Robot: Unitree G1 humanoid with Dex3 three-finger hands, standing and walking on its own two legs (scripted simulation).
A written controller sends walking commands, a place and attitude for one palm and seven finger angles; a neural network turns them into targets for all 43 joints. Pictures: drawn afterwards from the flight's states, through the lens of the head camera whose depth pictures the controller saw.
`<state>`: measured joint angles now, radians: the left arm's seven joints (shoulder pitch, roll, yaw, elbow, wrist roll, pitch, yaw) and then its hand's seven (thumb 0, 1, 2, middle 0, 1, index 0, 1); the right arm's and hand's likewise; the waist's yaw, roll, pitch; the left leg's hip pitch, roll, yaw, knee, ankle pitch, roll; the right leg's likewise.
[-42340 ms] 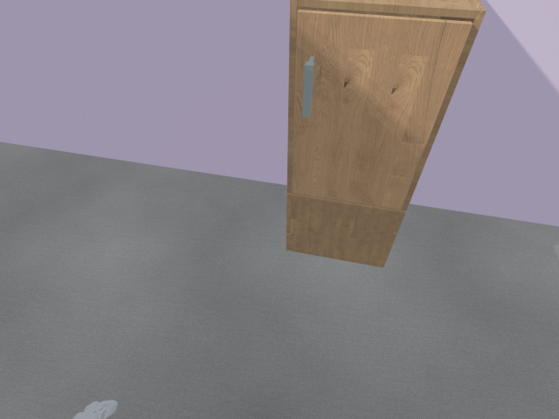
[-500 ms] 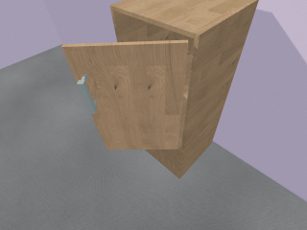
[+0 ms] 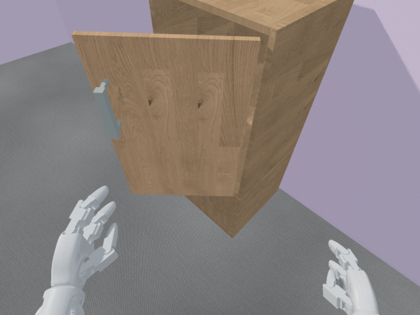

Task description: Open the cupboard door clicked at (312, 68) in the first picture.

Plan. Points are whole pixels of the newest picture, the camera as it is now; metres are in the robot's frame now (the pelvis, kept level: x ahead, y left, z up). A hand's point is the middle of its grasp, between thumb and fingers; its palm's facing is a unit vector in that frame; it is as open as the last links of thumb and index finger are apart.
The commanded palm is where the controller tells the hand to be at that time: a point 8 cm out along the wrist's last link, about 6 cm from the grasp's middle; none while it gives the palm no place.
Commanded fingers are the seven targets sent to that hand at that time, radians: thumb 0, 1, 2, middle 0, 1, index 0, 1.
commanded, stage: raise the hand with hooked fingers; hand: left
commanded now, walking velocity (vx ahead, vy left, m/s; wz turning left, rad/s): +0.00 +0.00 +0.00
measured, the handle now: (110, 109) +0.55 +0.27 +0.07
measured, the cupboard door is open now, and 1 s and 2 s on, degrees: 43 43 43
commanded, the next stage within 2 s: move the hooked fingers beside the handle in 1.80 s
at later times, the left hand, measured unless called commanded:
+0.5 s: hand (91, 260) +0.21 +0.22 +0.02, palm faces -0.05 -1.00 -0.01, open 10.9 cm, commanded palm +0.17 +0.28 +0.03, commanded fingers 0.00 -0.06 0.49 -0.27 -0.92 -0.27 -0.92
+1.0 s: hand (50, 222) +0.25 +0.28 +0.08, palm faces +0.08 -0.99 -0.06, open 13.6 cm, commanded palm +0.22 +0.33 +0.07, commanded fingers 0.00 -0.50 0.30 -0.30 -1.20 -0.30 -1.20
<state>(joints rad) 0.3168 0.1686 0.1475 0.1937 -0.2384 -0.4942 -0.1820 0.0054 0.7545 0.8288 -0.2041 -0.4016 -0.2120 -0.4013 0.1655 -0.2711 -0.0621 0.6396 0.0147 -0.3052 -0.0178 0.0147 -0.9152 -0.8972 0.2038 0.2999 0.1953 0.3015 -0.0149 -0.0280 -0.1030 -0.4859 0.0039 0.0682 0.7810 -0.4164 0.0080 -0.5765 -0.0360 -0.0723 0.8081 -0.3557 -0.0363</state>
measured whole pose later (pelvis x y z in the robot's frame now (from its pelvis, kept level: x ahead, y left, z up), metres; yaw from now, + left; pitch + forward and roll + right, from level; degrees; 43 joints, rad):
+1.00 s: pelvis +0.00 +0.02 -0.01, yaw +2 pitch +7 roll -2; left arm 0.12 0.36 0.36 0.18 -0.35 -0.24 -0.38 -0.01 -0.41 0.34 -0.29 -1.14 -0.30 -1.14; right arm 0.26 -0.27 0.05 0.54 0.05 -0.27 -0.08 0.01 -0.91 -0.90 0.21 0.30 0.20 0.30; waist 0.01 0.02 -0.07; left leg -0.54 0.01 0.02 0.88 -0.47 0.04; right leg -0.57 -0.03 -0.11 0.81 -0.36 -0.01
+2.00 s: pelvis +0.00 +0.01 +0.01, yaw +1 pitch +6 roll -1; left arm -0.13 0.42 0.45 0.49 -0.34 -0.21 -0.51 -0.02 -0.50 0.30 -0.30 -1.20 -0.31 -1.20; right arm 0.27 -0.28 0.06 0.58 0.05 -0.21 -0.10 0.01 -0.91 -0.90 0.21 0.30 0.20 0.30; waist 0.01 0.03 -0.04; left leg -0.45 0.02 0.03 0.75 -0.40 0.02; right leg -0.51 -0.02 -0.10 0.72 -0.31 -0.03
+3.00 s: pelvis +0.00 +0.03 -0.01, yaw -1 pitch +15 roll -2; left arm -0.70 0.65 0.52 1.08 -0.20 -0.31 -0.55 -0.02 -0.50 0.30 -0.30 -1.20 -0.30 -1.20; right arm 0.37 -0.30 0.05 0.59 0.02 -0.04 -0.07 0.01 -0.91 -0.90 0.21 0.30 0.20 0.30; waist -0.09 0.00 -0.06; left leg -0.69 0.02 0.05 0.86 -0.44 0.04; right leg -0.73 -0.01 -0.08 0.78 -0.32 -0.01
